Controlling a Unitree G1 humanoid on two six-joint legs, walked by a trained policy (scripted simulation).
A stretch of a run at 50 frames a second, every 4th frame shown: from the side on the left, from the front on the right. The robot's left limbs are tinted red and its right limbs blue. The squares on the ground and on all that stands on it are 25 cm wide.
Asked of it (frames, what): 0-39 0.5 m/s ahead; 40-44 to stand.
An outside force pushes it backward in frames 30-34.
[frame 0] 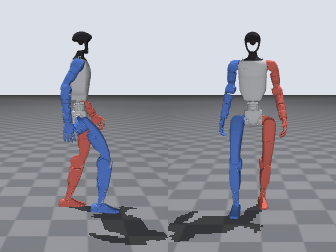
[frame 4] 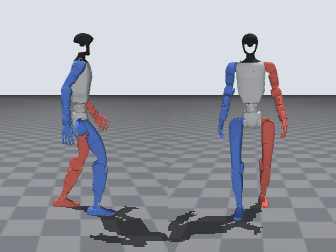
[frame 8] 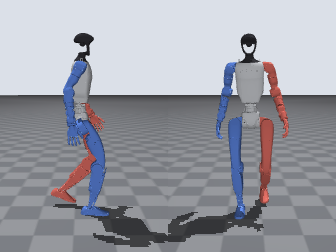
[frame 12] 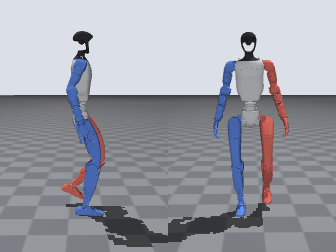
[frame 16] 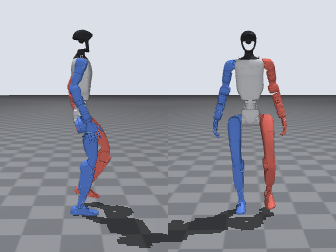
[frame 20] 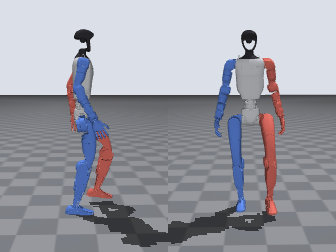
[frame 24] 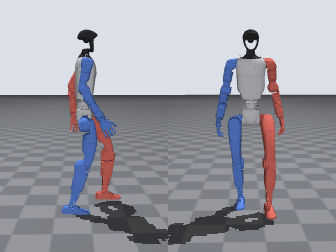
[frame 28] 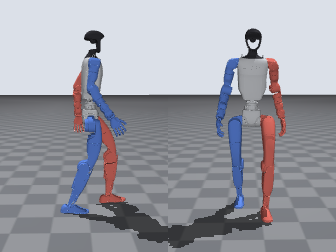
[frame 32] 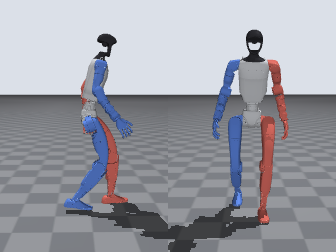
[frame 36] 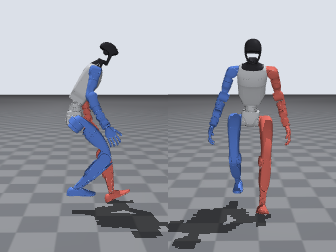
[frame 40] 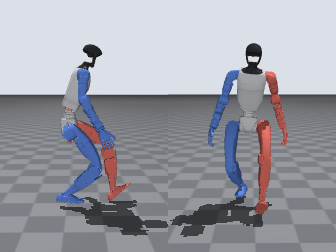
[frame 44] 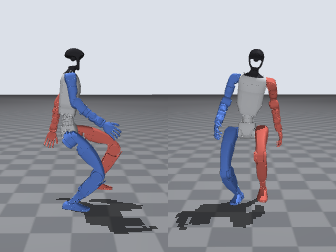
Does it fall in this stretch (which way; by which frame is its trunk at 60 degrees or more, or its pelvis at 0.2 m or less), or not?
no
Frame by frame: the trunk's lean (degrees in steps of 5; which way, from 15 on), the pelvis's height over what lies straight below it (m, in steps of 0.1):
0: 0, 0.8
4: 5, 0.8
8: 5, 0.8
12: 5, 0.8
16: 0, 0.8
20: 0, 0.8
24: 5, 0.8
28: 5, 0.8
32: 15 forward, 0.8
36: 35 forward, 0.7
40: 20 forward, 0.7
44: 10, 0.6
